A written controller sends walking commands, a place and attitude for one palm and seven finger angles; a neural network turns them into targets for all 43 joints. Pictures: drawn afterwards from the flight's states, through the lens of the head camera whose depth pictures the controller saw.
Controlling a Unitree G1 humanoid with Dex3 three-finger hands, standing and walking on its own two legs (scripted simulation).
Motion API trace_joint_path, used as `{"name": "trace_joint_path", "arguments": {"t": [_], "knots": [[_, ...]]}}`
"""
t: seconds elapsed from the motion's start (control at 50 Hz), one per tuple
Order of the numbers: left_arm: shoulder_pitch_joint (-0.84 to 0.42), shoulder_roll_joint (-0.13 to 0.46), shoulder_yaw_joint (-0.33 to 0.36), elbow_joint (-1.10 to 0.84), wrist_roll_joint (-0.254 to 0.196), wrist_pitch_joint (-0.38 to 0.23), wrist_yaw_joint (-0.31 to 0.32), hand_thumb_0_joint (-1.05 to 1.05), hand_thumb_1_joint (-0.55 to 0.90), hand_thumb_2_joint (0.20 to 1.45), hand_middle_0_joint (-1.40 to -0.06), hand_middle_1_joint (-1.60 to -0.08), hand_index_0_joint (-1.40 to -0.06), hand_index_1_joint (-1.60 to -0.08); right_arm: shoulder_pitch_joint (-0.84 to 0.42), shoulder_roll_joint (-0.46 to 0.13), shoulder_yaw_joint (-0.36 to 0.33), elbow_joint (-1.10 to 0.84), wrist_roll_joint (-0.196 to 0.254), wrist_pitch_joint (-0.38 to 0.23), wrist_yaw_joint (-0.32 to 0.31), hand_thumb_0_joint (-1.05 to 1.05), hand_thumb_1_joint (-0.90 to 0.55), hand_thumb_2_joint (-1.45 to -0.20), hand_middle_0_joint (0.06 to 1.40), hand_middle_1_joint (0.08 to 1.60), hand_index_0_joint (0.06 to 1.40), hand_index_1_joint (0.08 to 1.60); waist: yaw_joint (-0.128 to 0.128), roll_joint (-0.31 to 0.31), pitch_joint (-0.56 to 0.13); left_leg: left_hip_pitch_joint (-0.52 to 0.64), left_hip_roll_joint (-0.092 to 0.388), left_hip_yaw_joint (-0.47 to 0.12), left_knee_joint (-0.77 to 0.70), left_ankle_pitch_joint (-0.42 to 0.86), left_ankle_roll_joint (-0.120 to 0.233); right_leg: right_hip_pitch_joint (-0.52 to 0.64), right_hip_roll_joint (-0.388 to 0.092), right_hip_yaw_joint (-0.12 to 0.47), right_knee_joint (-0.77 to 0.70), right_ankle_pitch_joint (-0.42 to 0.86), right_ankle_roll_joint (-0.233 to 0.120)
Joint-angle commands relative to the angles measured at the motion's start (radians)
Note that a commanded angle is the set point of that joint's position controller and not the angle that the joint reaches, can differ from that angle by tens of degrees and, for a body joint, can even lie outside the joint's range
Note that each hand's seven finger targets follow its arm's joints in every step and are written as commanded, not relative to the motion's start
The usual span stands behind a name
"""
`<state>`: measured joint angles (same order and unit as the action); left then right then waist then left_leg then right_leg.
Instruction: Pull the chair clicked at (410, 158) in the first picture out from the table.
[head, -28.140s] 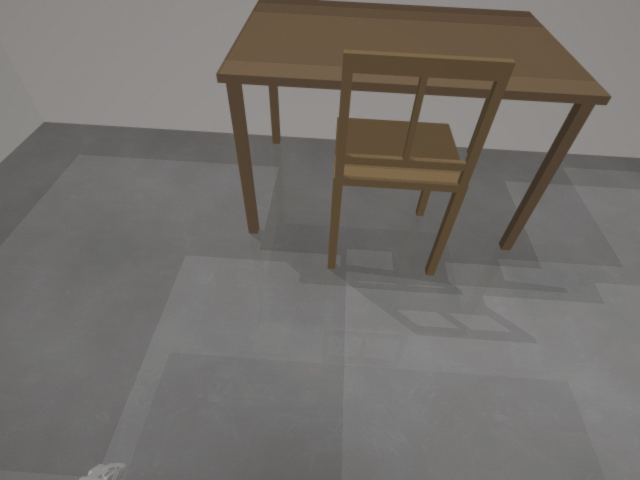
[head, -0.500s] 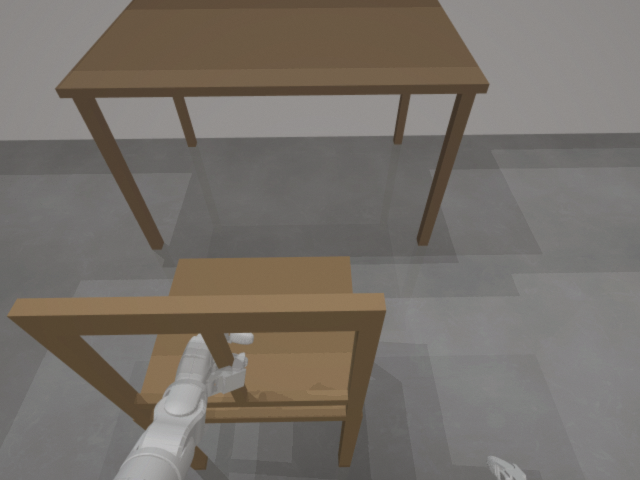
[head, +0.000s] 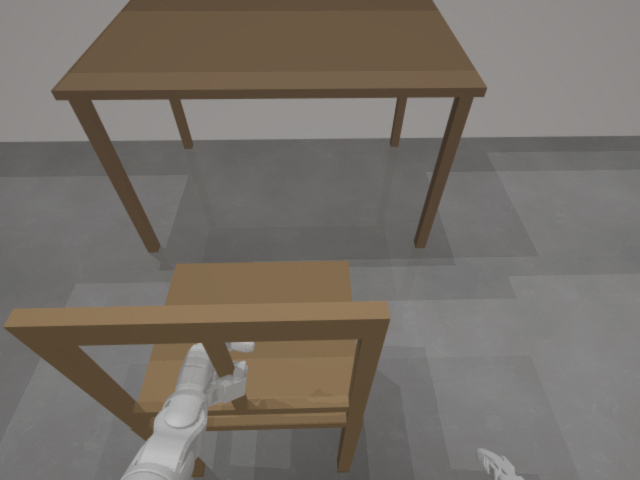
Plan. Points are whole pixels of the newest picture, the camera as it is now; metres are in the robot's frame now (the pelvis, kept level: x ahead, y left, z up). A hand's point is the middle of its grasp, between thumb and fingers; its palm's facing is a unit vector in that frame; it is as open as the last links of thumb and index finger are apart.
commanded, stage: open the thumb and straighten the fingers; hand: left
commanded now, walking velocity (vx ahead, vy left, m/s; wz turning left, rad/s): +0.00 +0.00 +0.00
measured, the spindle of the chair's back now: (228, 375) +0.28 +0.15 -0.09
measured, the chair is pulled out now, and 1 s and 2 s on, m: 0.64 0.64 0.64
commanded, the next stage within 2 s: draw the fingers out of the gap in 0.74 s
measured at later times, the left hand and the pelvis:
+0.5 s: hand (236, 369) +0.28 +0.13 -0.07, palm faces -0.03 -0.99 -0.14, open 14.2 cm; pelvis +0.00 +0.00 -0.03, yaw +3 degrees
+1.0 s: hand (217, 392) +0.25 +0.15 -0.07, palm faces +0.01 -0.99 -0.16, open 17.4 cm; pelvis +0.00 -0.01 -0.04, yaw +4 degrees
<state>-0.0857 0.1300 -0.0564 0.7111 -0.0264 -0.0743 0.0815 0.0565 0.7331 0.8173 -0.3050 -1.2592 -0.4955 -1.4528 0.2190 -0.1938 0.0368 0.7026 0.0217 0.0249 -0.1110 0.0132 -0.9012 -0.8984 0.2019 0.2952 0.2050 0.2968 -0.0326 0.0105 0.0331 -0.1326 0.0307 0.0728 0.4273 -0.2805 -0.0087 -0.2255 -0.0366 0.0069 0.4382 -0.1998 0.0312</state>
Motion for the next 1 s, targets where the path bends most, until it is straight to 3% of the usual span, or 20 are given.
{"name": "trace_joint_path", "arguments": {"t": [0.0,0.02,0.04,0.06,0.12,0.14,0.18,0.22,0.3,0.42,0.48,0.5,0.58,0.64,0.66,0.76,0.8,0.82,0.92,0.98], "knots": [[-0.132,0.052,0.022,-0.103,-0.032,-0.015,-0.020,0.000,0.779,0.842,-0.500,-1.450,-0.500,-1.450,-0.056,-0.175,-0.061,-0.120,0.029,-0.053,0.029,0.000,-0.900,-0.900,0.200,0.300,0.200,0.300,-0.048,-0.123,-0.169,-0.119,0.040,-0.051,-0.014,0.247,0.017,0.037,-0.037,-0.062,0.012,0.248,-0.039],[-0.216,0.095,0.054,-0.206,-0.038,-0.025,-0.039,0.000,0.658,0.783,-0.500,-1.450,-0.500,-1.450,-0.067,-0.184,-0.063,-0.135,0.027,-0.065,0.047,0.000,-0.900,-0.900,0.200,0.300,0.200,0.300,-0.025,-0.147,-0.180,-0.162,0.034,-0.049,0.006,0.219,0.022,0.027,-0.030,-0.060,0.029,0.233,-0.042],[-0.207,0.101,0.053,-0.224,-0.037,-0.024,-0.052,0.000,0.538,0.725,-0.500,-1.450,-0.500,-1.450,-0.072,-0.182,-0.069,-0.143,0.024,-0.071,0.052,0.000,-0.900,-0.900,0.200,0.300,0.200,0.300,-0.025,-0.113,-0.199,-0.162,0.032,-0.046,0.014,0.219,0.024,0.034,-0.032,-0.057,0.041,0.233,-0.048],[-0.208,0.156,0.106,-0.282,-0.040,-0.037,-0.053,0.000,0.417,0.667,-0.500,-1.450,-0.500,-1.450,-0.070,-0.179,-0.072,-0.153,0.025,-0.082,0.059,0.000,-0.900,-0.900,0.200,0.300,0.200,0.300,-0.010,-0.054,-0.234,-0.164,0.018,-0.040,0.029,0.197,0.025,0.028,-0.028,-0.052,0.046,0.200,-0.045],[-0.182,0.106,0.050,-0.365,-0.016,-0.039,-0.072,0.000,0.054,0.492,-0.500,-1.450,-0.500,-1.450,-0.065,-0.159,-0.067,-0.176,0.018,-0.111,0.074,0.000,-0.900,-0.900,0.200,0.300,0.200,0.300,-0.006,0.069,-0.286,-0.160,0.009,-0.035,0.072,0.221,0.016,-0.024,-0.019,-0.059,0.087,0.173,-0.053],[-0.201,0.090,0.020,-0.387,-0.012,-0.032,-0.075,0.000,-0.067,0.433,-0.500,-1.450,-0.500,-1.450,-0.058,-0.160,-0.068,-0.180,0.019,-0.115,0.079,0.000,-0.900,-0.900,0.200,0.300,0.200,0.300,-0.019,0.082,-0.290,-0.159,0.010,-0.041,0.082,0.223,0.014,-0.041,-0.017,-0.063,0.094,0.166,-0.054],[-0.170,0.100,0.045,-0.371,-0.009,-0.009,-0.070,0.000,-0.308,0.317,-0.500,-1.450,-0.500,-1.450,-0.049,-0.169,-0.073,-0.186,0.017,-0.122,0.083,0.000,-0.900,-0.900,0.200,0.300,0.200,0.300,-0.011,0.061,-0.300,-0.190,0.009,-0.045,0.102,0.198,0.014,-0.073,-0.011,-0.068,0.121,0.134,-0.051],[-0.203,0.142,0.090,-0.373,-0.015,0.018,-0.061,0.000,-0.550,0.200,-0.450,-1.305,-0.450,-1.305,-0.043,-0.180,-0.074,-0.190,0.017,-0.124,0.082,0.000,-0.900,-0.900,0.200,0.300,0.200,0.300,-0.014,0.024,-0.308,-0.224,0.003,-0.047,0.118,0.162,0.016,-0.088,-0.008,-0.068,0.137,0.118,-0.047],[-0.217,0.114,0.079,-0.387,-0.029,0.056,-0.065,0.000,-0.550,0.200,-0.350,-1.015,-0.350,-1.015,-0.040,-0.183,-0.073,-0.211,0.018,-0.130,0.074,0.000,-0.900,-0.900,0.200,0.300,0.200,0.300,-0.021,-0.031,-0.324,-0.262,-0.004,-0.049,0.149,0.139,0.020,-0.112,-0.004,-0.071,0.170,0.107,-0.040],[-0.160,0.067,0.034,-0.469,-0.039,0.076,-0.089,0.000,-0.550,0.200,-0.200,-0.580,-0.200,-0.580,-0.022,-0.184,-0.079,-0.232,0.015,-0.158,0.067,0.000,-0.900,-0.900,0.200,0.300,0.200,0.300,-0.019,-0.009,-0.397,-0.243,-0.002,-0.056,0.203,0.228,0.016,-0.134,-0.004,-0.081,0.225,0.166,-0.041],[-0.107,0.069,0.035,-0.459,-0.031,0.107,-0.085,0.000,-0.550,0.200,-0.125,-0.363,-0.125,-0.363,-0.016,-0.188,-0.075,-0.239,0.014,-0.159,0.070,0.000,-0.900,-0.900,0.200,0.300,0.200,0.300,-0.018,-0.047,-0.361,-0.280,-0.003,-0.061,0.216,0.228,0.016,-0.150,-0.004,-0.086,0.240,0.176,-0.039],[-0.196,0.192,0.132,-0.452,-0.021,0.115,-0.075,0.000,-0.550,0.200,-0.100,-0.290,-0.100,-0.290,-0.008,-0.204,-0.074,-0.225,0.012,-0.150,0.063,0.000,-0.900,-0.900,0.200,0.300,0.200,0.300,-0.022,-0.061,-0.340,-0.310,-0.006,-0.065,0.219,0.199,0.017,-0.155,-0.004,-0.078,0.241,0.168,-0.039],[-0.116,0.184,0.143,-0.488,-0.016,0.138,-0.078,0.000,-0.550,0.200,0.000,0.000,0.000,0.000,-0.014,-0.187,-0.070,-0.257,0.009,-0.143,0.055,0.000,-0.900,-0.900,0.200,0.300,0.200,0.300,0.000,-0.052,-0.356,-0.331,-0.016,-0.046,0.229,0.196,0.023,-0.113,-0.010,-0.068,0.249,0.196,-0.037],[-0.109,0.165,0.119,-0.555,-0.030,0.141,-0.094,0.000,-0.550,0.200,0.000,0.000,0.000,0.000,-0.019,-0.184,-0.068,-0.268,0.012,-0.151,0.050,0.000,-0.900,-0.900,0.200,0.300,0.200,0.300,-0.007,0.003,-0.383,-0.310,-0.015,-0.047,0.243,0.228,0.022,-0.105,-0.011,-0.067,0.254,0.222,-0.043],[-0.081,0.130,0.094,-0.559,-0.038,0.145,-0.102,0.000,-0.550,0.200,0.000,0.000,0.000,0.000,-0.016,-0.180,-0.067,-0.269,0.012,-0.157,0.050,0.000,-0.900,-0.900,0.200,0.300,0.200,0.300,-0.014,-0.017,-0.383,-0.304,-0.014,-0.045,0.251,0.237,0.024,-0.109,-0.010,-0.072,0.254,0.237,-0.039],[-0.065,0.124,0.064,-0.578,-0.049,0.165,-0.129,0.000,-0.550,0.200,0.000,0.000,0.000,0.000,-0.010,-0.191,-0.065,-0.265,0.015,-0.176,0.045,0.000,-0.900,-0.900,0.200,0.300,0.200,0.300,-0.039,-0.037,-0.343,-0.334,-0.016,-0.055,0.266,0.196,0.026,-0.150,-0.009,-0.080,0.254,0.207,-0.033],[-0.051,0.149,0.083,-0.593,-0.045,0.169,-0.128,0.000,-0.550,0.200,0.000,0.000,0.000,0.000,-0.010,-0.195,-0.068,-0.269,0.013,-0.182,0.042,0.000,-0.900,-0.900,0.200,0.300,0.200,0.300,-0.031,-0.038,-0.349,-0.344,-0.018,-0.060,0.270,0.180,0.026,-0.150,-0.011,-0.081,0.260,0.185,-0.033],[-0.058,0.250,0.172,-0.590,-0.042,0.168,-0.122,0.000,-0.550,0.200,0.000,0.000,0.000,0.000,-0.004,-0.205,-0.070,-0.265,0.011,-0.179,0.036,0.000,-0.900,-0.900,0.200,0.300,0.200,0.300,-0.017,-0.053,-0.357,-0.354,-0.018,-0.061,0.269,0.172,0.026,-0.139,-0.012,-0.077,0.261,0.176,-0.033],[0.089,0.181,0.115,-0.700,-0.043,0.160,-0.120,0.000,-0.550,0.200,0.000,0.000,0.000,0.000,-0.019,-0.182,-0.063,-0.297,0.014,-0.196,0.036,0.000,-0.900,-0.900,0.200,0.300,0.200,0.300,-0.003,0.032,-0.369,-0.333,-0.021,-0.055,0.273,0.192,0.023,-0.142,-0.017,-0.079,0.271,0.173,-0.040],[0.142,0.145,0.064,-0.726,-0.046,0.174,-0.124,0.000,-0.550,0.200,0.000,0.000,0.000,0.000,-0.018,-0.187,-0.063,-0.305,0.015,-0.207,0.037,0.000,-0.900,-0.900,0.200,0.300,0.200,0.300,-0.021,-0.010,-0.335,-0.351,-0.018,-0.063,0.281,0.159,0.026,-0.176,-0.014,-0.087,0.267,0.138,-0.034]]}}
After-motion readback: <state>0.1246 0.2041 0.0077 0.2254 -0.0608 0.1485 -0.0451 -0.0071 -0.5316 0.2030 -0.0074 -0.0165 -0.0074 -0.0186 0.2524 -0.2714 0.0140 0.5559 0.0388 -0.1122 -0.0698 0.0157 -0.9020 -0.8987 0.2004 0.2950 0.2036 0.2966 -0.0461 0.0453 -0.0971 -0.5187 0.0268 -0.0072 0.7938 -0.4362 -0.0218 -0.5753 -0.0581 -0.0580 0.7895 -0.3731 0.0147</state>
